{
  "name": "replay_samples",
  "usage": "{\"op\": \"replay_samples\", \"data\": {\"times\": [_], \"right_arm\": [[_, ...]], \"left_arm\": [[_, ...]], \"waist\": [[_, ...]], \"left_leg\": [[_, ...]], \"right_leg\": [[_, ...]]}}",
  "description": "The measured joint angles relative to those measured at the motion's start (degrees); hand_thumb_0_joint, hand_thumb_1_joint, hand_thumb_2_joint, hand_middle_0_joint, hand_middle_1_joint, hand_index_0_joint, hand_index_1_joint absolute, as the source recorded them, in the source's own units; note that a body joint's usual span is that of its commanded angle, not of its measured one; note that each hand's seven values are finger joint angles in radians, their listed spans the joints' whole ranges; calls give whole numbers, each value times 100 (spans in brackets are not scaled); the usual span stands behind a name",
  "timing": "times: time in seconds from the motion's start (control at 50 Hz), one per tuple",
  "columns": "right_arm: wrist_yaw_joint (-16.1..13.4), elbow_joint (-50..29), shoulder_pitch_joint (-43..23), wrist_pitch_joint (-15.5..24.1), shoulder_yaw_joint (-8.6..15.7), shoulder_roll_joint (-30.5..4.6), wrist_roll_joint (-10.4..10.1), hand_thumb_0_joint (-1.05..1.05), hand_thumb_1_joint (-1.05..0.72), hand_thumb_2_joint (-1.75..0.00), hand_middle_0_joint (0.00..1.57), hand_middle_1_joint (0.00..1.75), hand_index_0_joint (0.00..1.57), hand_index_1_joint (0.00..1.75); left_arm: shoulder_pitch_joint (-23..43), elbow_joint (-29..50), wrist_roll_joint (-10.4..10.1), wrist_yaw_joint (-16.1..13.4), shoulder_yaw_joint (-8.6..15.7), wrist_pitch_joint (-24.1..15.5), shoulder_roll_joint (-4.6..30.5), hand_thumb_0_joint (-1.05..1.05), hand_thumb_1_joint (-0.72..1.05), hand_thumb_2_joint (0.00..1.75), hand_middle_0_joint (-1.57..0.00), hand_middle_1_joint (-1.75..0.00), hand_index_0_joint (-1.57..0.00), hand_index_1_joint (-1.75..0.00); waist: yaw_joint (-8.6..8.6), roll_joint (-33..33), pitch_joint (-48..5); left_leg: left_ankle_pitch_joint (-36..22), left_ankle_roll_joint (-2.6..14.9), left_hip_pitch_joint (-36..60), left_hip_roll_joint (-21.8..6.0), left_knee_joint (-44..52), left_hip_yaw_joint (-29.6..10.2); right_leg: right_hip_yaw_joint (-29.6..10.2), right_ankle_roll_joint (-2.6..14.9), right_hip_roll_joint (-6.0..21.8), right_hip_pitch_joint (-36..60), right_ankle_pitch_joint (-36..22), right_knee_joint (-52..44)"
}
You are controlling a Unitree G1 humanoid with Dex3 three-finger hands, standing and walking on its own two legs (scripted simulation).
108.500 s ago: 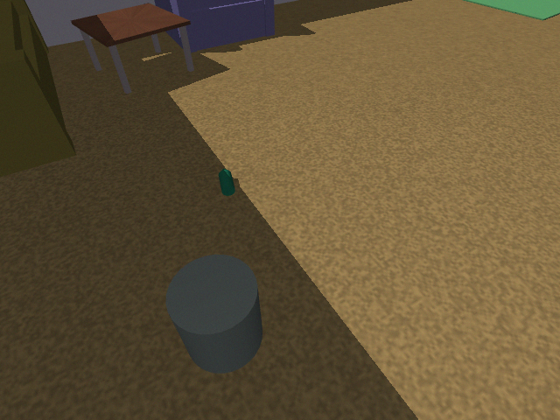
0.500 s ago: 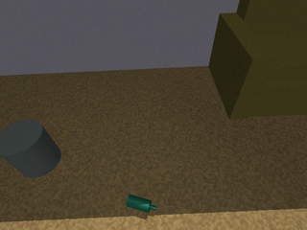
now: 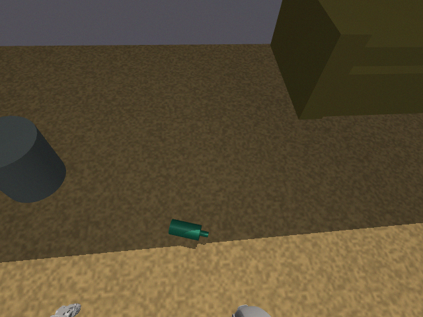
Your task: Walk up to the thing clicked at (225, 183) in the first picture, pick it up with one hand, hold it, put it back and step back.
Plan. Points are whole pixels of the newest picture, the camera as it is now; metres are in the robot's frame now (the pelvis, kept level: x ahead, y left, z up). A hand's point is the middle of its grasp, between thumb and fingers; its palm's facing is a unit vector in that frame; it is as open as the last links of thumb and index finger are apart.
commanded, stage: step back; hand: left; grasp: from above
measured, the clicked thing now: (189, 230) +0.53 +0.08 -0.74
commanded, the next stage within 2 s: none
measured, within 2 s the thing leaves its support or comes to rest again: neither
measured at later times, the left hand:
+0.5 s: hand out of the picture +0.00 +0.23 -0.14, palm faces -0.03 -0.91 -0.40, open 7.4 cm
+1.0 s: hand out of the picture -0.20 +0.24 -0.17, palm faces -0.06 -0.91 -0.40, open 7.4 cm
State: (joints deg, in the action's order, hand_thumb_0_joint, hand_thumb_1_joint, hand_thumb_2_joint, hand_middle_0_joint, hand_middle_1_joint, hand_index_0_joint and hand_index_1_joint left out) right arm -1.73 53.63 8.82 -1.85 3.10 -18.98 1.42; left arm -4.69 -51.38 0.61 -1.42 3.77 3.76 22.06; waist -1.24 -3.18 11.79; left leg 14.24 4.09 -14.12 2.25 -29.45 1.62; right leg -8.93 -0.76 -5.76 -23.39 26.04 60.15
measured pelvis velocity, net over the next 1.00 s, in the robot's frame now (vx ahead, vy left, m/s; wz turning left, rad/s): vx -0.29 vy -0.04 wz -0.07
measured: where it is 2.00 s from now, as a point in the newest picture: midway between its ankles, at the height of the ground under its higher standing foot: outside the picture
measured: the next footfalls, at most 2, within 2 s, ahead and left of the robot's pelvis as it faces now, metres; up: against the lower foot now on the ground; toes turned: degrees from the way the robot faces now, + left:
right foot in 0.22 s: -0.03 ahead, -0.12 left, +0.00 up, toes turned +0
left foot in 0.62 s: -0.16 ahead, +0.10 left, +0.00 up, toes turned -2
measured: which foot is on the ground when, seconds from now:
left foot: down 0.00-0.26, up 0.28-0.60, down 0.62-1.00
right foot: up 0.00-0.20, down 0.22-0.64, up 0.66-1.00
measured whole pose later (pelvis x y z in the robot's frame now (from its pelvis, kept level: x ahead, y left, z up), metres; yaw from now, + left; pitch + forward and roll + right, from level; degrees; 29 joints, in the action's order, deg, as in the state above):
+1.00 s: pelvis -0.29 -0.04 -0.02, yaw -4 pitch -2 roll +0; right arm -1.1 45.2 5.0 -1.2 2.5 -21.7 1.7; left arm -11.0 -47.8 1.5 0.0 5.8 3.6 23.9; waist 1.7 -2.1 11.1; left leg 12.2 -1.3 -22.3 -3.3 -36.5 0.3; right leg -4.9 -1.5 -0.5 -13.7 24.8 40.6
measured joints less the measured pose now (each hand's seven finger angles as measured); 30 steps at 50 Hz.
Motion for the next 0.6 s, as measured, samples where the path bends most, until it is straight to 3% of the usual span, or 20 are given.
{"op": "replay_samples", "data": {"times": [0.08,0.2,0.28,0.34,0.38,0.44,0.52,0.6], "right_arm": [[-8,-217,-133,40,1,22,-23,1,-90,-90,20,30,21,30],[54,-352,-335,16,-7,-74,-34,0,-90,-90,20,30,21,30],[82,-268,-411,-51,22,-211,-97,1,-90,-90,20,30,21,30],[86,-201,-358,-107,21,-170,-111,1,-90,-90,20,30,21,30],[103,-202,-278,-96,-2,-210,-133,1,-90,-90,20,30,21,30],[70,-245,-127,-54,-22,-340,-150,1,-90,-90,20,30,21,30],[6,-282,2,-46,-18,-488,-148,1,-90,-90,20,30,20,30],[-4,-295,54,-15,9,-466,-94,1,-91,-90,20,30,20,30]], "left_arm": [[-170,-19,21,26,22,29,-24,1,90,90,-20,-30,-20,-30],[-316,12,89,99,67,-36,-62,1,90,90,-20,-30,-20,-30],[-453,38,135,160,81,-121,-182,1,90,90,-20,-30,-20,-30],[-586,167,163,185,86,-123,-124,1,90,90,-20,-30,-20,-30],[-597,231,150,150,99,-111,-144,1,90,90,-20,-30,-20,-30],[-505,373,162,124,92,-95,-198,1,90,90,-20,-30,-20,-30],[-319,665,193,113,52,-116,-234,1,90,90,-20,-30,-20,-30],[-141,893,166,124,15,-85,-180,1,90,90,-20,-30,-20,-30]], "waist": [[22,10,34],[100,204,-21],[55,614,-114],[214,364,-244],[272,257,-298],[278,253,-356],[210,314,-257],[108,270,-84]], "left_leg": [[-19,35,-106,34,-157,200],[-30,-3,-436,-71,-555,420],[26,-184,-638,-280,-799,167],[1234,-392,-937,194,-2075,-267],[1385,-433,-1025,447,-2869,-574],[1369,-486,-968,539,-3411,-858],[1539,-568,-494,294,-2717,-799],[1193,-509,152,-9,-1001,-509]], "right_leg": [[97,-47,183,418,104,-737],[488,116,394,933,-111,-1952],[727,278,179,1064,-627,-2374],[601,380,343,930,-744,-2373],[556,377,438,888,-946,-2571],[615,354,485,715,-1243,-2826],[794,328,500,424,-1495,-2881],[1016,261,558,122,-1605,-2644]]}}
